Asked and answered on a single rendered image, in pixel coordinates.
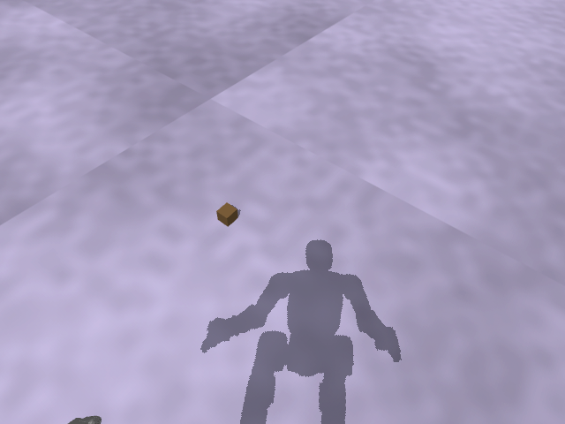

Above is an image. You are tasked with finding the small box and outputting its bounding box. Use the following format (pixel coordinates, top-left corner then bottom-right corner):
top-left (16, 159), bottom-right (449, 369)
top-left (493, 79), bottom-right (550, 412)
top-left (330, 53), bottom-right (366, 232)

top-left (216, 202), bottom-right (238, 227)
